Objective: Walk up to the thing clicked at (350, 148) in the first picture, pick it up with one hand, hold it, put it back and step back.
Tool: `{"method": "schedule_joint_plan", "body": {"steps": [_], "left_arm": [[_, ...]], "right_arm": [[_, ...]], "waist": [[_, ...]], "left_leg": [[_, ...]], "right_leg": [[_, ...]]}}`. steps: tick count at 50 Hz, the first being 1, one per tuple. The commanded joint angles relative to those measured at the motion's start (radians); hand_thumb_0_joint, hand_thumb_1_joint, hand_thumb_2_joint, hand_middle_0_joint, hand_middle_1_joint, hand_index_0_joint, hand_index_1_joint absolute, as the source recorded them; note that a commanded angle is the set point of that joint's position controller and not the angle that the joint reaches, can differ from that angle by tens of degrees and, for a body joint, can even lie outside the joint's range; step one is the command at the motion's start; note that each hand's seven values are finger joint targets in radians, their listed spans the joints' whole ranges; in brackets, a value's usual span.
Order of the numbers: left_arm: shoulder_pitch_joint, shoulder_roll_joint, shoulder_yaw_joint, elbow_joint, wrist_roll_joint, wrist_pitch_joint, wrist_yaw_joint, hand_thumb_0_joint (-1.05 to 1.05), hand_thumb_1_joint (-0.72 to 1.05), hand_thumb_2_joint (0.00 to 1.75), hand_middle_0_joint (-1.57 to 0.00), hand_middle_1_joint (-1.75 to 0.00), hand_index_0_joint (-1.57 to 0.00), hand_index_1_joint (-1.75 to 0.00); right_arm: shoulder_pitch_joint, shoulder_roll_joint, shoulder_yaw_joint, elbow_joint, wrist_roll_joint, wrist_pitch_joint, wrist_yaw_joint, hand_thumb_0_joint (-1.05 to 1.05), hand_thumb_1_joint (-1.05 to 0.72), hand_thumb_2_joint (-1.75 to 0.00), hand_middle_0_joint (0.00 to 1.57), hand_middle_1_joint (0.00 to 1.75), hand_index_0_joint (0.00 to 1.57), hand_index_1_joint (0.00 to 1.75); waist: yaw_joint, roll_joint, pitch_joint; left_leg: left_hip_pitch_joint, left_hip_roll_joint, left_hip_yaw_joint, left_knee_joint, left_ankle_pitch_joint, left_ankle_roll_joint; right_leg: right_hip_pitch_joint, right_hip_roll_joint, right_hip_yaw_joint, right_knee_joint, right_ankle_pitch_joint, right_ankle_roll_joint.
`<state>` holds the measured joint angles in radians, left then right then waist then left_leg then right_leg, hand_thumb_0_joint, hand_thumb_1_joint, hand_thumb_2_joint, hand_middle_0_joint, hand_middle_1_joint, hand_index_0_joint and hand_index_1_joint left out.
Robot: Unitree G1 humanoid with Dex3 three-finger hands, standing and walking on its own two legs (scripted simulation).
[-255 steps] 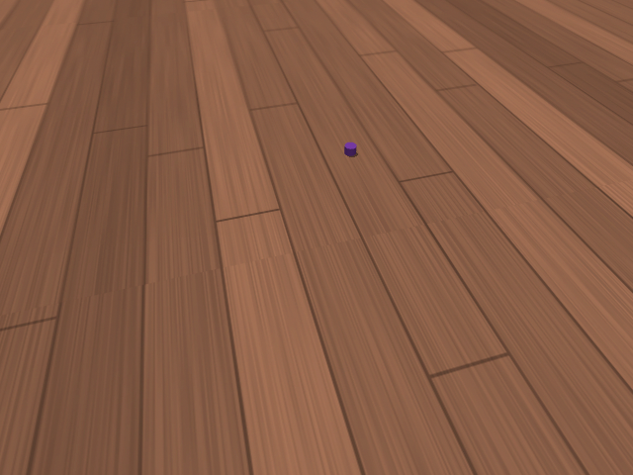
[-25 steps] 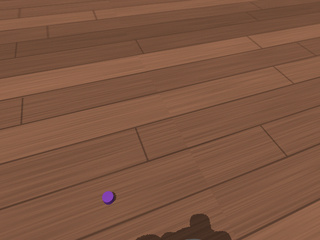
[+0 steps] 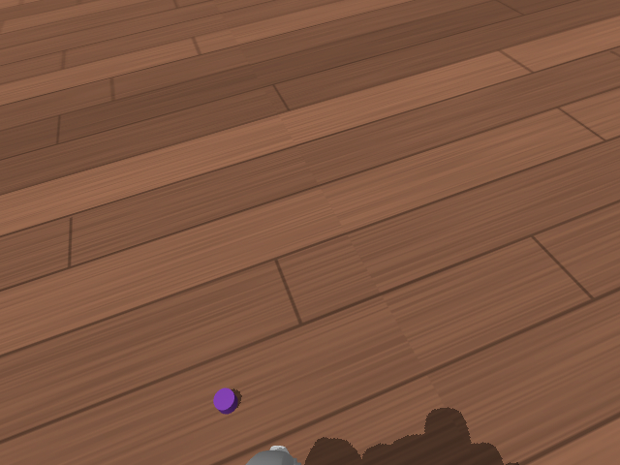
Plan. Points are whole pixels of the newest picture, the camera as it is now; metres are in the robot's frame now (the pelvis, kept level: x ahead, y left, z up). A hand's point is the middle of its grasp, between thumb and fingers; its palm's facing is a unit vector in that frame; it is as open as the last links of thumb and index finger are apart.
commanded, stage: walk up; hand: left
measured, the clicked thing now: (225, 401) +0.41 +0.34 -0.72
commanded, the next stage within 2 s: stand in 1.66 s
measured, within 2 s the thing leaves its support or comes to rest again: neither
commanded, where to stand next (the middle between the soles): +0.08 +0.04 m, yaw +3 degrees
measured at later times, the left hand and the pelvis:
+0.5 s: hand out of the picture +0.06 +0.32 -0.15, palm faces +0.02 -0.90 -0.43, open 7.4 cm; pelvis -0.01 +0.04 -0.01, yaw +2 degrees
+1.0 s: hand out of the picture +0.06 +0.28 -0.13, palm faces +0.03 -0.94 -0.35, open 7.4 cm; pelvis +0.00 +0.02 +0.03, yaw +2 degrees
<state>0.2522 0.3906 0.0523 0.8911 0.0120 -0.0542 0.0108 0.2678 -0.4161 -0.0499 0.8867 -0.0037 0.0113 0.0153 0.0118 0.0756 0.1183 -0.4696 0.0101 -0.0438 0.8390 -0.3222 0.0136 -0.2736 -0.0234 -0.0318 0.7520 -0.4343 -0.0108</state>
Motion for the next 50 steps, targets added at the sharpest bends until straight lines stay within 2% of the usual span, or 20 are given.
{"method": "schedule_joint_plan", "body": {"steps": [1, 3, 4, 5, 7, 10, 12, 13, 14, 16, 19, 21, 22, 23, 27, 30, 32, 35, 39, 50], "left_arm": [[-0.032, 0.263, 0.059, -0.074, -0.023, -0.005, 0.034, 0.00, 0.90, 0.90, -0.20, -0.30, -0.20, -0.30], [-0.013, 0.208, 0.042, -0.087, -0.034, -0.003, 0.037, 0.00, 0.90, 0.90, -0.20, -0.30, -0.20, -0.30], [0.019, 0.176, 0.034, -0.077, -0.047, 0.004, 0.040, 0.00, 0.90, 0.90, -0.20, -0.30, -0.20, -0.30], [0.003, 0.197, 0.036, -0.040, -0.036, 0.010, 0.048, 0.00, 0.90, 0.90, -0.20, -0.30, -0.20, -0.30], [-0.033, 0.213, 0.040, -0.033, -0.025, 0.004, 0.040, 0.00, 0.90, 0.90, -0.20, -0.30, -0.20, -0.30], [0.055, 0.206, 0.046, 0.017, -0.019, -0.003, 0.038, 0.00, 0.90, 0.90, -0.20, -0.30, -0.20, -0.30], [0.042, 0.305, 0.065, 0.019, 0.008, -0.019, 0.054, 0.00, 0.90, 0.90, -0.20, -0.30, -0.20, -0.30], [-0.038, 0.365, 0.074, 0.002, 0.005, -0.017, 0.056, 0.00, 0.90, 0.90, -0.20, -0.30, -0.20, -0.30], [-0.102, 0.370, 0.074, -0.015, 0.008, -0.019, 0.056, 0.00, 0.90, 0.90, -0.20, -0.30, -0.20, -0.30], [-0.140, 0.315, 0.061, -0.021, 0.010, -0.019, 0.056, 0.00, 0.90, 0.90, -0.20, -0.30, -0.20, -0.30], [-0.186, 0.260, 0.045, -0.019, 0.004, -0.009, 0.047, 0.00, 0.90, 0.90, -0.20, -0.30, -0.20, -0.30], [-0.120, 0.179, 0.020, -0.012, -0.008, 0.006, 0.043, 0.00, 0.90, 0.90, -0.20, -0.30, -0.20, -0.30], [-0.089, 0.184, 0.020, 0.005, -0.007, 0.016, 0.039, 0.00, 0.90, 0.90, -0.20, -0.30, -0.20, -0.30], [-0.075, 0.202, 0.024, 0.020, -0.006, 0.016, 0.040, 0.00, 0.90, 0.90, -0.20, -0.30, -0.20, -0.30], [0.002, 0.185, 0.029, 0.107, -0.009, -0.004, 0.020, 0.00, 0.90, 0.90, -0.20, -0.30, -0.20, -0.30], [-0.102, 0.249, 0.029, 0.084, 0.010, -0.008, 0.022, 0.00, 0.90, 0.90, -0.20, -0.30, -0.20, -0.30], [-0.197, 0.234, 0.015, 0.066, 0.003, 0.006, 0.012, 0.00, 0.90, 0.90, -0.20, -0.30, -0.20, -0.30], [-0.117, 0.192, 0.005, 0.126, -0.007, 0.010, 0.005, 0.00, 0.90, 0.90, -0.20, -0.30, -0.20, -0.30], [-0.144, 0.202, 0.008, 0.150, -0.005, -0.002, -0.002, 0.00, 0.90, 0.90, -0.20, -0.30, -0.20, -0.30], [-0.207, 0.184, -0.002, 0.193, -0.012, 0.001, 0.003, 0.00, 0.90, 0.90, -0.20, -0.30, -0.20, -0.30]], "right_arm": [[0.026, -0.188, -0.061, -0.060, -0.010, -0.039, -0.015, 0.00, -0.90, -0.90, 0.20, 0.30, 0.20, 0.30], [0.041, -0.259, -0.084, -0.065, -0.025, -0.048, -0.023, 0.00, -0.90, -0.90, 0.20, 0.30, 0.20, 0.30], [0.017, -0.283, -0.081, -0.085, -0.009, -0.052, -0.024, 0.00, -0.90, -0.90, 0.20, 0.30, 0.20, 0.30], [-0.024, -0.259, -0.075, -0.074, 0.005, -0.047, -0.024, 0.00, -0.90, -0.90, 0.20, 0.30, 0.20, 0.30], [-0.092, -0.219, -0.061, -0.083, -0.002, -0.029, -0.020, 0.00, -0.90, -0.90, 0.20, 0.30, 0.20, 0.30], [-0.167, -0.208, -0.054, -0.090, 0.003, -0.007, -0.016, 0.00, -0.90, -0.90, 0.20, 0.30, 0.20, 0.30], [-0.181, -0.146, -0.038, -0.097, 0.011, 0.004, -0.015, 0.00, -0.90, -0.90, 0.20, 0.30, 0.20, 0.30], [-0.173, -0.147, -0.044, -0.091, 0.004, 0.012, -0.025, 0.00, -0.90, -0.90, 0.20, 0.30, 0.20, 0.30], [-0.158, -0.170, -0.054, -0.077, -0.006, 0.015, -0.026, 0.00, -0.90, -0.90, 0.20, 0.30, 0.20, 0.30], [-0.137, -0.180, -0.061, -0.053, 0.001, 0.006, -0.011, 0.00, -0.90, -0.90, 0.20, 0.30, 0.20, 0.30], [-0.044, -0.164, -0.072, 0.000, -0.001, -0.020, -0.005, 0.00, -0.90, -0.90, 0.20, 0.30, 0.20, 0.30], [-0.095, -0.214, -0.077, -0.028, -0.021, -0.030, -0.012, 0.00, -0.90, -0.90, 0.20, 0.30, 0.20, 0.30], [-0.128, -0.213, -0.068, -0.033, -0.019, -0.037, -0.013, 0.00, -0.90, -0.90, 0.20, 0.30, 0.20, 0.30], [-0.158, -0.258, -0.075, -0.030, -0.016, -0.037, -0.010, 0.00, -0.90, -0.90, 0.20, 0.30, 0.20, 0.30], [-0.261, -0.192, -0.041, -0.021, -0.005, -0.028, -0.011, 0.00, -0.90, -0.90, 0.20, 0.30, 0.20, 0.30], [-0.225, -0.148, -0.024, 0.009, 0.006, -0.021, -0.006, 0.00, -0.90, -0.90, 0.20, 0.30, 0.20, 0.30], [-0.177, -0.170, -0.028, 0.059, -0.004, -0.022, -0.008, 0.00, -0.90, -0.90, 0.20, 0.30, 0.20, 0.30], [-0.262, -0.196, -0.022, 0.069, -0.004, -0.033, -0.003, 0.00, -0.90, -0.90, 0.20, 0.30, 0.20, 0.30], [-0.239, -0.158, -0.004, 0.102, 0.002, -0.039, -0.002, 0.00, -0.90, -0.90, 0.20, 0.30, 0.20, 0.30], [-0.253, -0.129, 0.005, 0.183, 0.011, -0.038, -0.010, 0.00, -0.90, -0.90, 0.20, 0.30, 0.20, 0.30]], "waist": [[-0.016, -0.221, -0.131], [-0.026, -0.021, -0.214], [-0.017, 0.056, -0.264], [-0.002, 0.064, -0.244], [0.003, 0.021, -0.214], [0.046, 0.054, -0.197], [0.047, -0.133, -0.163], [0.026, -0.210, -0.140], [0.002, -0.206, -0.098], [-0.034, -0.161, -0.074], [-0.081, -0.139, -0.154], [-0.041, 0.051, -0.188], [-0.018, 0.011, -0.179], [-0.019, 0.047, -0.157], [0.041, 0.067, -0.160], [-0.011, -0.043, -0.134], [-0.052, -0.052, -0.101], [0.015, 0.008, -0.083], [-0.007, -0.070, -0.116], [-0.014, -0.089, -0.181]], "left_leg": [[0.189, -0.008, 0.063, -0.255, 0.214, 0.047], [0.373, 0.126, -0.188, -0.246, 0.526, 0.138], [0.391, 0.282, -0.402, -0.293, 0.572, 0.271], [0.286, 0.337, -0.447, -0.305, 0.551, 0.320], [0.151, 0.219, -0.253, -0.287, 0.405, 0.229], [0.110, 0.125, -0.133, -0.186, 0.309, 0.113], [-0.067, -0.006, -0.071, 0.068, 0.219, 0.031], [-0.043, -0.031, -0.054, 0.131, -0.216, 0.019], [0.000, 0.004, -0.063, 0.178, -0.280, 0.012], [0.024, 0.009, -0.028, 0.102, -0.207, 0.019], [0.263, 0.016, 0.030, -0.201, 0.231, 0.043], [0.330, 0.202, -0.342, -0.368, 0.184, 0.149], [0.286, 0.283, -0.400, -0.413, 0.068, 0.204], [0.214, 0.317, -0.428, -0.424, 0.053, 0.242], [0.050, 0.141, -0.151, -0.315, 0.029, 0.091], [0.083, 0.056, -0.093, -0.261, -0.080, 0.022], [0.243, 0.080, -0.130, -0.376, -0.178, 0.032], [0.099, 0.167, -0.230, -0.492, -0.264, 0.066], [0.157, 0.095, -0.119, -0.449, -0.089, 0.025], [0.319, 0.100, -0.050, -0.454, 0.258, 0.011]], "right_leg": [[0.022, -0.173, 0.101, 0.022, 0.764, -0.108], [-0.141, -0.064, 0.034, 0.247, 0.541, -0.032], [-0.177, 0.019, 0.004, 0.327, 0.231, 0.002], [-0.114, -0.004, 0.052, 0.241, -0.119, -0.010], [-0.039, -0.011, 0.073, 0.142, -0.117, -0.032], [0.055, -0.003, 0.017, -0.110, 0.163, -0.028], [0.094, -0.235, 0.420, -0.261, 0.318, -0.128], [-0.016, -0.397, 0.530, -0.306, 0.421, -0.262], [-0.103, -0.421, 0.553, -0.312, 0.433, -0.296], [-0.076, -0.315, 0.352, -0.233, 0.516, -0.236], [-0.120, -0.147, 0.143, -0.051, 0.489, -0.085], [-0.236, 0.002, 0.009, 0.171, 0.168, 0.003], [-0.231, 0.001, 0.045, 0.175, -0.137, -0.006], [-0.194, -0.022, 0.068, 0.172, -0.173, -0.007], [0.071, -0.007, 0.025, -0.104, 0.154, -0.023], [-0.020, -0.132, 0.272, -0.282, 0.060, -0.084], [-0.180, -0.113, 0.219, -0.276, -0.065, -0.065], [0.001, -0.022, 0.079, -0.222, 0.042, -0.030], [0.051, -0.074, 0.147, -0.309, 0.146, -0.043], [0.111, -0.111, 0.129, -0.395, 0.365, -0.016]]}}
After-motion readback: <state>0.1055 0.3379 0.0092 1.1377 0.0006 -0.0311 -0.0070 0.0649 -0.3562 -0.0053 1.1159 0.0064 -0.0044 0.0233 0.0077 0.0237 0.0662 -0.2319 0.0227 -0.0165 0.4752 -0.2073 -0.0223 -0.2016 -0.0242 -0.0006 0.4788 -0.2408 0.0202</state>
